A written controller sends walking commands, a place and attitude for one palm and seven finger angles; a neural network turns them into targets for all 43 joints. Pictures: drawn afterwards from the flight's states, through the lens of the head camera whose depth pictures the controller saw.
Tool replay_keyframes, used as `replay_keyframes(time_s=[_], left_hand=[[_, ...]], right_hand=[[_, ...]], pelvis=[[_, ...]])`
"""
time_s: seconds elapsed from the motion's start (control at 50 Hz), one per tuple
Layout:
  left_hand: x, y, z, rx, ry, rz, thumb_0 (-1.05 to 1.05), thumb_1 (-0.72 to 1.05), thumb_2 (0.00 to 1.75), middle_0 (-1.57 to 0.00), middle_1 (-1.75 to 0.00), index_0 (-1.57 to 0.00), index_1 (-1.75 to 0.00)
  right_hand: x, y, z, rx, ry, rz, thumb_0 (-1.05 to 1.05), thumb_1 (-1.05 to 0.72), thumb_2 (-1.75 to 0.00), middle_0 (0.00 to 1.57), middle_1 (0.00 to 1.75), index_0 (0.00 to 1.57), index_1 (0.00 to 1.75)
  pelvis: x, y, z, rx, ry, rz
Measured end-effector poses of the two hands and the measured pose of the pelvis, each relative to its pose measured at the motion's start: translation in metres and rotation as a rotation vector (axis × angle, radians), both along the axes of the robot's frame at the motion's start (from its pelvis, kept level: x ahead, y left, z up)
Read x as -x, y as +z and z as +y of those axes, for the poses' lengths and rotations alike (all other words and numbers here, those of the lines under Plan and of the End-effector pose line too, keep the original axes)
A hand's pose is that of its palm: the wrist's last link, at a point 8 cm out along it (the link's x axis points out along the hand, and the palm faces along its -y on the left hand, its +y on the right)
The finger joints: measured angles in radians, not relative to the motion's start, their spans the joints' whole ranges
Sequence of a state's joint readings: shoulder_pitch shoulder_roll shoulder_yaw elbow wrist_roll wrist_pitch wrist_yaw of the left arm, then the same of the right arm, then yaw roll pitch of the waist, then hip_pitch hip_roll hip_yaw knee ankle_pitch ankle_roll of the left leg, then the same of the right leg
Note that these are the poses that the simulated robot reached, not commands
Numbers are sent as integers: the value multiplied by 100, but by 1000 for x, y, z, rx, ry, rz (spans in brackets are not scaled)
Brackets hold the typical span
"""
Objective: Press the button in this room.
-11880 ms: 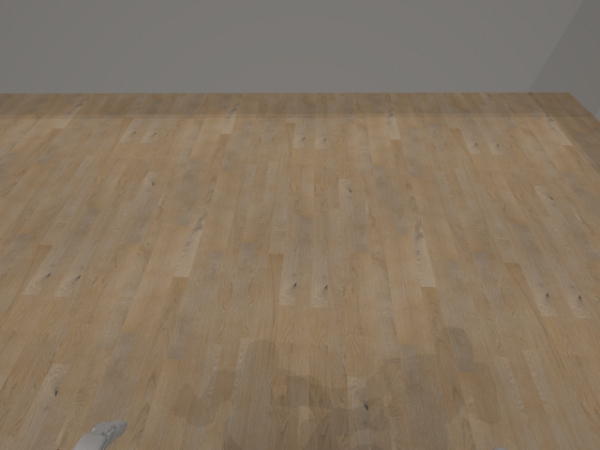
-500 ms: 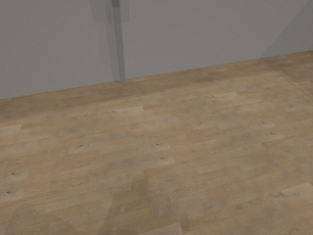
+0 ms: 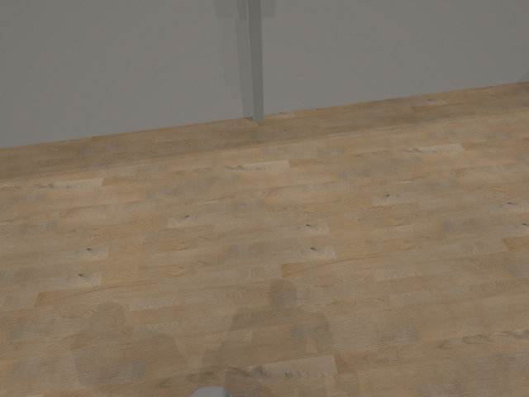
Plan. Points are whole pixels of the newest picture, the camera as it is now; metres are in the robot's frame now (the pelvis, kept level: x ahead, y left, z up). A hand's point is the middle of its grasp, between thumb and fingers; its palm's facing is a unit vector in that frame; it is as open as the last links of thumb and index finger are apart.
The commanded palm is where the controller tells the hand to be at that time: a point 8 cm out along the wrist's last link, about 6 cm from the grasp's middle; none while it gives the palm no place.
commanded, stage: turn or walk to find it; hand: left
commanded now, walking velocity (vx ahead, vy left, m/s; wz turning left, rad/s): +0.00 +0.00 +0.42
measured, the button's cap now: out of the picture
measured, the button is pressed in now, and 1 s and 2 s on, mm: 0 0 0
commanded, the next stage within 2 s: stand and wait in 1.24 s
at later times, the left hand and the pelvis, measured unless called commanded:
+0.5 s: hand out of the picture +0.04 +0.24 -0.15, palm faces +0.19 -0.94 -0.27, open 7.4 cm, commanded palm none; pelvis -0.03 +0.02 +0.00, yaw +10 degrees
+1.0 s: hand out of the picture -0.12 +0.18 -0.17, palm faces +0.46 -0.86 -0.24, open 7.4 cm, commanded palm none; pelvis -0.06 +0.00 +0.00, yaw +25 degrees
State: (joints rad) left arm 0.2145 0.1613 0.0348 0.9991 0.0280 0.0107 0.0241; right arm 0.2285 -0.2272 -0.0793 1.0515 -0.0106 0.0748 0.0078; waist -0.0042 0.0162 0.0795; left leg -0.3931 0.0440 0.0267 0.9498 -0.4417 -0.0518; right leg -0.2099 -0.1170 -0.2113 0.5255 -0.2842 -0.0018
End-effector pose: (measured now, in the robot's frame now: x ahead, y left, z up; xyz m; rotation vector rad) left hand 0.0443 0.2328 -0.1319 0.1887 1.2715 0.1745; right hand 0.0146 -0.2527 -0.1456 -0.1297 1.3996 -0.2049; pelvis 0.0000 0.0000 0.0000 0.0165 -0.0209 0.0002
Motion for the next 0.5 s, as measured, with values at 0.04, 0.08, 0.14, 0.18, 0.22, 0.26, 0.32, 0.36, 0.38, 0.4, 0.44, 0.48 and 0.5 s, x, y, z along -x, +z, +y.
replay_keyframes(time_s=[0.04,0.08,0.14,0.18,0.22,0.26,0.32,0.36,0.38,0.4,0.44,0.48,0.5], left_hand=[[8,-6,10,9,23,0,0,90,90,-20,-30,-20,-30],[18,-14,22,20,49,5,0,90,90,-20,-30,-20,-30],[32,-29,43,30,89,26,0,90,90,-20,-30,-20,-30],[40,-29,53,24,100,53,0,90,90,-20,-30,-20,-30],[43,-23,61,20,111,66,0,90,90,-20,-30,-20,-30],[43,-16,67,17,121,53,0,90,90,-20,-30,-20,-30],[40,-6,72,4,132,12,0,90,90,-20,-30,-20,-30],[37,-1,72,-7,137,-15,0,90,90,-20,-30,-20,-30],[35,1,72,-13,139,-27,0,90,90,-20,-30,-20,-30],[33,3,71,-18,141,-39,0,90,90,-20,-30,-20,-30],[29,6,66,-28,143,-62,0,90,90,-20,-30,-20,-30],[25,10,59,-37,145,-88,0,90,90,-20,-30,-20,-30],[24,11,54,-41,147,-102,0,90,90,-20,-30,-20,-30]], right_hand=[[-6,2,6,16,31,-3,1,-91,-90,19,30,20,30],[-16,4,14,35,66,-24,1,-91,-90,19,30,20,30],[-31,5,29,59,108,-78,1,-91,-90,19,30,20,30],[-37,10,40,58,124,-111,1,-91,-90,19,30,20,30],[-41,16,48,56,138,-132,1,-91,-90,20,30,20,30],[-44,19,56,48,157,-138,1,-91,-90,20,30,20,30],[-46,20,63,30,180,-143,1,-91,-90,20,30,20,30],[-47,19,65,17,190,-147,1,-91,-90,20,30,20,30],[-47,18,65,10,194,-149,1,-91,-90,20,30,20,30],[-46,17,64,4,196,-149,1,-91,-90,20,30,20,30],[-44,13,61,-8,201,-147,1,-91,-90,20,30,20,30],[-41,8,54,-19,207,-139,1,-91,-90,20,30,20,30],[-39,5,50,-24,210,-134,1,-91,-90,20,30,20,30]], pelvis=[[3,-2,7,4,18,2],[6,-6,16,12,40,3],[11,-15,30,11,59,2],[14,-12,35,13,56,-1],[16,-7,39,24,70,4],[18,-2,42,31,87,11],[21,3,43,32,108,18],[23,4,41,28,122,19],[24,4,40,25,128,19],[26,4,38,23,135,19],[28,3,33,18,151,17],[31,1,26,13,169,16],[33,0,22,9,178,15]])
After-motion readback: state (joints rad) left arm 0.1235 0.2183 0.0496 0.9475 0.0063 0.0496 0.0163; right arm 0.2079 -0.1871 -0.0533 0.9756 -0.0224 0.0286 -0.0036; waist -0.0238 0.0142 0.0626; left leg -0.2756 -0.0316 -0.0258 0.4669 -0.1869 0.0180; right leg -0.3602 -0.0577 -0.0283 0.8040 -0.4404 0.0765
